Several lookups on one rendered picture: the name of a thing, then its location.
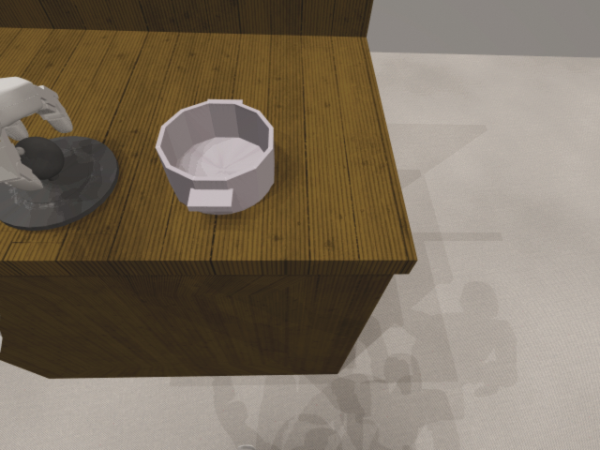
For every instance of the left robot hand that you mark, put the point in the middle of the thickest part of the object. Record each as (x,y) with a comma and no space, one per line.
(19,98)

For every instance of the knob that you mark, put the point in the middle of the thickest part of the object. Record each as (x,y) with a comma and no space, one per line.
(42,156)

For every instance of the pot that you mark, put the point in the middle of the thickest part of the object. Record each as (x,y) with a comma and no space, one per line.
(218,156)

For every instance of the lid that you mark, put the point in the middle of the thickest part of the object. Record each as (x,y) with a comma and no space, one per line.
(88,177)

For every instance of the table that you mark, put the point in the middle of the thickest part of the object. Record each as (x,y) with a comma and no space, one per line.
(141,287)

